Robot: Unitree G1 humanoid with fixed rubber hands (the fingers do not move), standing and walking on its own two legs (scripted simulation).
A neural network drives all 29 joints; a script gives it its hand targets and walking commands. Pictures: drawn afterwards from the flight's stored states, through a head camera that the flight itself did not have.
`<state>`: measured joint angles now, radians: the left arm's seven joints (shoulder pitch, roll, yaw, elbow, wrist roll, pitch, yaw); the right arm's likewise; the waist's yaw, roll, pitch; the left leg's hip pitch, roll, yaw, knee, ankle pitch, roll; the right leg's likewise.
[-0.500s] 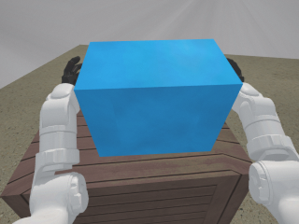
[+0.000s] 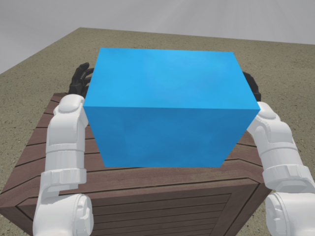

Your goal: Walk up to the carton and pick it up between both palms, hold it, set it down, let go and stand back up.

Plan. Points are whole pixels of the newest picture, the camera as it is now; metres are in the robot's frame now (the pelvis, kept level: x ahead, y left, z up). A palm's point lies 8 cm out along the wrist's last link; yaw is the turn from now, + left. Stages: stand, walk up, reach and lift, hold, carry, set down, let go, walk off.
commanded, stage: set down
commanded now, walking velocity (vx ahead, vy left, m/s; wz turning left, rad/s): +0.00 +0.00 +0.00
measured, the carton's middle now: (165, 112) +0.39 -0.01 +0.16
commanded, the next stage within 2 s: none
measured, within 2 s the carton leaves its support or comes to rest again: neither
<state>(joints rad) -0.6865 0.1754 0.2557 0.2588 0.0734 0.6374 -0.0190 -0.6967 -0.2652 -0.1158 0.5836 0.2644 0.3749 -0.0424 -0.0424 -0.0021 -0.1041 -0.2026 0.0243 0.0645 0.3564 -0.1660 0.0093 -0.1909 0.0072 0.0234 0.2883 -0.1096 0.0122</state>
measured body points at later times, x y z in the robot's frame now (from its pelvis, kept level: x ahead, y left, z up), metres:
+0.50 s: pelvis +0.00 +0.00 +0.00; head -0.02 +0.01 +0.45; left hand +0.40 +0.18 +0.19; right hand +0.39 -0.23 +0.16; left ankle +0.01 +0.11 -0.75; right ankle +0.03 -0.13 -0.75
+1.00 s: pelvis +0.00 +0.00 +0.00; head -0.01 +0.01 +0.45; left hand +0.40 +0.18 +0.15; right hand +0.39 -0.23 +0.13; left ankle +0.01 +0.11 -0.75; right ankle +0.03 -0.13 -0.75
